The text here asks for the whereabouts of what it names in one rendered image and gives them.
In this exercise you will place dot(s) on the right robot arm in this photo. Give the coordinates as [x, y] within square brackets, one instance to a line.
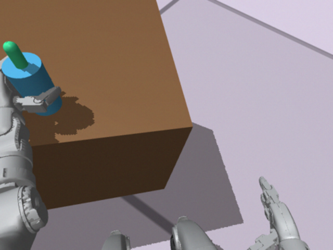
[293, 244]

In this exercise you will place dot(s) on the bottle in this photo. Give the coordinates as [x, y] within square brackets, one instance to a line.
[28, 75]

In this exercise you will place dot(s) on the left robot hand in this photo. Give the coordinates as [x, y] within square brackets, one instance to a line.
[10, 97]

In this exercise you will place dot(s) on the right robot hand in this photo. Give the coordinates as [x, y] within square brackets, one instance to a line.
[282, 224]

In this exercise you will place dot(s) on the left robot arm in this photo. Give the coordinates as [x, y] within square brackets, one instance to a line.
[22, 212]

